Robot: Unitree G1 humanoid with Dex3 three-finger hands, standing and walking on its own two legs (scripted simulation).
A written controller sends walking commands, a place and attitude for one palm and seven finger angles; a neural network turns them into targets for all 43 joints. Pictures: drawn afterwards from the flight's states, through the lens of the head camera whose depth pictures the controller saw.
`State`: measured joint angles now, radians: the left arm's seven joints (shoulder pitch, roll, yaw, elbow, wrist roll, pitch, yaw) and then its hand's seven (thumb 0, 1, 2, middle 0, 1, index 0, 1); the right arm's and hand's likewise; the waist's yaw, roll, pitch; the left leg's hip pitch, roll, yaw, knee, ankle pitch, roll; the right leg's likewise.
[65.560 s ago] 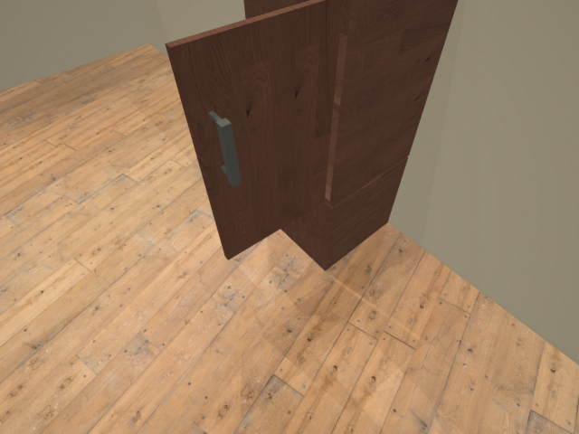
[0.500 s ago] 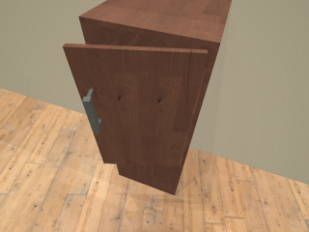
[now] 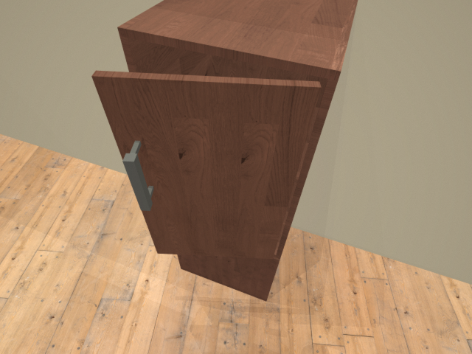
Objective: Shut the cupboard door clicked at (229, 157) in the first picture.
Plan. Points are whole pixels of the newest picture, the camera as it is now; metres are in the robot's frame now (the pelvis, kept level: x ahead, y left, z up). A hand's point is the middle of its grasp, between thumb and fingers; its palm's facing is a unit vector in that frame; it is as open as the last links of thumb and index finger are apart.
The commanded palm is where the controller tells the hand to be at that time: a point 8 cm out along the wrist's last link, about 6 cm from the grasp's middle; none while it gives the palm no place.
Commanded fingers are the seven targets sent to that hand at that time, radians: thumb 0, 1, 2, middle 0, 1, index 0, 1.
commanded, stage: raise the hand and make a fist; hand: left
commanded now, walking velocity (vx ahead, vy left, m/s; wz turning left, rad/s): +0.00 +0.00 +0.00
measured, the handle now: (141, 177) +0.42 +0.22 +0.04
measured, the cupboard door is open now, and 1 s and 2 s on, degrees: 18 18 18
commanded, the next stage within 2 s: bring the fist close to the handle in 1.90 s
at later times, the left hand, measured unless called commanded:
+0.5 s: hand out of the picture +0.13 +0.17 -0.05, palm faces +0.14 -0.99 -0.05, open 5.7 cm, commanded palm +0.12 +0.21 -0.03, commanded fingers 0.00 0.90 0.90 -0.68 -0.82 -0.68 -0.82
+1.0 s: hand (138, 312) +0.18 +0.17 -0.01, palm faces +0.02 -1.00 -0.05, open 3.5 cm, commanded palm +0.16 +0.22 +0.00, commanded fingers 0.00 0.90 0.90 -1.13 -1.32 -1.13 -1.32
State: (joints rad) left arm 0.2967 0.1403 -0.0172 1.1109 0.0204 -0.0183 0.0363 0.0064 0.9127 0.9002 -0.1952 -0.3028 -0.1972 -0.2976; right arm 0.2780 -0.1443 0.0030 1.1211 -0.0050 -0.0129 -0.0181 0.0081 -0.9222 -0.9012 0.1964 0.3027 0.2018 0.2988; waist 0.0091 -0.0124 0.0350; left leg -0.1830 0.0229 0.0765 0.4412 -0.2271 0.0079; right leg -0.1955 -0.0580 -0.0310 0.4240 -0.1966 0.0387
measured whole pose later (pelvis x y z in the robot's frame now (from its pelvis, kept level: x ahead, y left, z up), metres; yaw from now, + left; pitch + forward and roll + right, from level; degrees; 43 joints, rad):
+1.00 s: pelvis +0.00 -0.02 -0.08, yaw +3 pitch +11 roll -2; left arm 0.52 0.24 0.15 -0.17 -0.28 -0.35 -0.26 0.02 0.90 0.90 -0.96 -1.13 -0.96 -1.13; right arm 0.30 -0.25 -0.02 0.52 0.04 -0.20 -0.07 0.01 -0.90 -0.90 0.20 0.30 0.20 0.30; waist 0.00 0.02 -0.11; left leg -0.77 0.06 -0.01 1.09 -0.51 -0.02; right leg -0.75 -0.05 -0.08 1.05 -0.49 0.01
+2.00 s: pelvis +0.01 -0.02 -0.05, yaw +3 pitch +6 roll -1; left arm 0.36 0.25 0.18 -0.11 -0.29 -0.23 -0.27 0.02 0.90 0.90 -1.30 -1.50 -1.30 -1.50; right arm 0.27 -0.25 0.03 0.52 0.04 -0.21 -0.06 0.01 -0.90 -0.90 0.20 0.30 0.20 0.30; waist 0.01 0.03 -0.08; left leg -0.56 0.05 -0.01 0.90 -0.45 -0.02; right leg -0.54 -0.04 -0.09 0.87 -0.44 0.01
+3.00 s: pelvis +0.00 -0.02 -0.04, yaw +2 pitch +7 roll -1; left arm -0.15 0.27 0.21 0.35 -0.25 -0.23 -0.26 0.02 0.90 0.90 -1.30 -1.50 -1.30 -1.50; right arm 0.27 -0.25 0.04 0.59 0.04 -0.15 -0.06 0.01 -0.90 -0.90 0.20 0.30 0.21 0.30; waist -0.01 0.02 -0.06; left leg -0.56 0.04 0.01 0.85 -0.41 -0.01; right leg -0.56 -0.05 -0.06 0.84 -0.40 0.01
